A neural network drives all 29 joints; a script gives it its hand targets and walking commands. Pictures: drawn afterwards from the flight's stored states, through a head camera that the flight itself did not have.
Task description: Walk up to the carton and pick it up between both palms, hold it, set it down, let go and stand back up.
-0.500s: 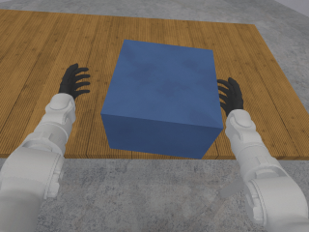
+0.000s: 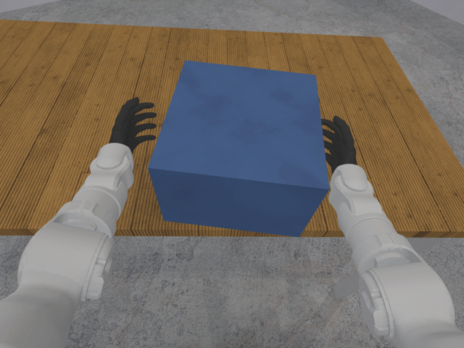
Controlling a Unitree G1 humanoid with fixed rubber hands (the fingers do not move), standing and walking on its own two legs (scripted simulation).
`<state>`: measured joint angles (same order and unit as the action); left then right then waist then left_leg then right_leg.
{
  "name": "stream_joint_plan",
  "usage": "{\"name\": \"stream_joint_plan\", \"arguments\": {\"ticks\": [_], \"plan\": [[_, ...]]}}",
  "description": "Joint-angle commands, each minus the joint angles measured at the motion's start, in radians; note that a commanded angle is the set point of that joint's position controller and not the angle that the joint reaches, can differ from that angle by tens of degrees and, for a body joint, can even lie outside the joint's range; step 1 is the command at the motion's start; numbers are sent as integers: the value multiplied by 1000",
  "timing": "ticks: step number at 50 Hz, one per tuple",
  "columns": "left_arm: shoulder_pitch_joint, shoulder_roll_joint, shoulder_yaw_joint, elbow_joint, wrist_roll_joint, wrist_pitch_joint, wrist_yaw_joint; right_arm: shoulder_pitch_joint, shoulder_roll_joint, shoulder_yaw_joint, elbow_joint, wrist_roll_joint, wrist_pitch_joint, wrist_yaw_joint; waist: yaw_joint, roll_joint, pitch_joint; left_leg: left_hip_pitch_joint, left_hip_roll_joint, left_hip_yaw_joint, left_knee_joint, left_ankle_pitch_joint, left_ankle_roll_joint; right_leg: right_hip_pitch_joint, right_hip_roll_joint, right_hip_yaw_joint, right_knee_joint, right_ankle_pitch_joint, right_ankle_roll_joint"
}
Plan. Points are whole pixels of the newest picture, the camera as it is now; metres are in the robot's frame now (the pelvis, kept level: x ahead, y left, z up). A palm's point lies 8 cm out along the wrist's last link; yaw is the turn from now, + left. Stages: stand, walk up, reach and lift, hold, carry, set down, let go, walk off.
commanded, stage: reach and lift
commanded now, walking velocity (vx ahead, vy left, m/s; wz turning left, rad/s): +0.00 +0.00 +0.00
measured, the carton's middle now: (240, 146) +0.48 -0.04 +0.05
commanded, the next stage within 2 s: none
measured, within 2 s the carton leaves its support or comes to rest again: leaves its support in 1.46 s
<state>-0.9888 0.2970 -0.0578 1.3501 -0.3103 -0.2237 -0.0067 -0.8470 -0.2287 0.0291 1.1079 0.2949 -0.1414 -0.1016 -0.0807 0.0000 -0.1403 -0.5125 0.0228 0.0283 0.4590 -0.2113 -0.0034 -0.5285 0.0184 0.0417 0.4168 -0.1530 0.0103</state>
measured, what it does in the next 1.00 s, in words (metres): stands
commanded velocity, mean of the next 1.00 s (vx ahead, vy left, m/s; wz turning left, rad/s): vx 0.00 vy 0.00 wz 0.00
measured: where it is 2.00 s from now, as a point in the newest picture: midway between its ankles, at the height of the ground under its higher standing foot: outside the picture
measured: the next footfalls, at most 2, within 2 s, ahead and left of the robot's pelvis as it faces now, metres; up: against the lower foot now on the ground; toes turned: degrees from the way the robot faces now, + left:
none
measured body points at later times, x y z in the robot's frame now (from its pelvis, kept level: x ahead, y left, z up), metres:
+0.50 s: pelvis +0.00 +0.00 +0.00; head +0.07 +0.01 +0.44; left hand +0.48 +0.15 +0.07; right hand +0.43 -0.21 +0.07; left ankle -0.01 +0.12 -0.74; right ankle +0.02 -0.12 -0.74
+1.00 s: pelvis +0.00 +0.00 +0.00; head +0.07 +0.01 +0.44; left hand +0.47 +0.14 +0.07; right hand +0.42 -0.21 +0.07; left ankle -0.01 +0.12 -0.74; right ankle +0.02 -0.12 -0.74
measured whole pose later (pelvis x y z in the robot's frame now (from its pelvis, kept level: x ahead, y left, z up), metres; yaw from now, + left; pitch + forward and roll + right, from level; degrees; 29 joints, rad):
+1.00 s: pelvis +0.00 +0.00 +0.00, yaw +0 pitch +16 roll +0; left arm -0.98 0.21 0.26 1.35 0.06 -0.27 -0.01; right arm -0.82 -0.04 -0.42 1.06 -0.17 -0.20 -0.10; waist -0.10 0.00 -0.14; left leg -0.52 0.02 0.03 0.46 -0.21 0.00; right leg -0.54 0.02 0.04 0.42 -0.15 0.01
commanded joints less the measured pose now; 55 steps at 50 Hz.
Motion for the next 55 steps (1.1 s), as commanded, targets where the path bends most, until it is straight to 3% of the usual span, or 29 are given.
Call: {"name": "stream_joint_plan", "arguments": {"ticks": [1, 9, 13, 26, 31, 37, 39, 41, 47, 55], "plan": [[-538, 12, 17, -59, 54, -83, 22, -525, 4, -65, -135, -59, -30, 6, 8, 25, -726, 165, -24, -17, 63, 309, -43, 153, -8, -74, 51, 354, -10], [-537, 18, 106, -98, 125, -89, 55, -516, 24, -78, -162, -82, -28, -12, 35, 19, -808, 150, -27, -1, 67, 384, -44, 266, -7, -54, 79, 499, 1], [-512, -8, 115, -104, 134, -94, 59, -492, 42, -76, -163, -83, -34, -16, 25, 21, -831, 147, -27, 0, 74, 414, -44, 302, -7, -50, 92, 568, 6], [-550, -64, 122, -112, 158, -98, 52, -514, 90, -140, -165, -149, -18, -16, 1, 31, -786, 144, -26, -4, 63, 357, -42, 288, -11, -60, 82, 491, -1], [-550, -88, 170, -126, 198, -104, 37, -511, 136, -176, -188, -214, -26, -6, 2, 12, -778, 132, -31, 4, 54, 360, -37, 350, -23, -57, 83, 537, 7], [-538, -240, 224, -139, 320, -121, -9, -488, 321, -218, -206, -353, -57, 45, -3, 14, -749, 179, -33, 13, 21, 383, -38, 421, -34, -78, 69, 588, 13], [-558, -381, 256, -142, 392, -130, -49, -498, 481, -250, -208, -448, -71, 82, -9, 8, -727, 179, -36, 24, -2, 369, -35, 474, -44, -84, 61, 616, 20], [-565, -630, 230, -159, 463, -135, -111, -484, 748, -242, -225, -541, -90, 149, -17, 22, -719, 212, -37, 33, -27, 363, -36, 524, -48, -97, 54, 651, 17], [-447, -649, 274, -118, 499, -124, -124, -437, 739, -242, -211, -560, -109, 187, -14, 47, -685, 251, -36, 33, -39, 473, -40, 596, -39, -103, 56, 772, 21], [-488, -657, 265, -135, 495, -117, -118, -455, 740, -228, -232, -568, -118, 189, -17, 39, -659, 267, -32, 35, -46, 416, -34, 566, -34, -111, 31, 688, 11]]}}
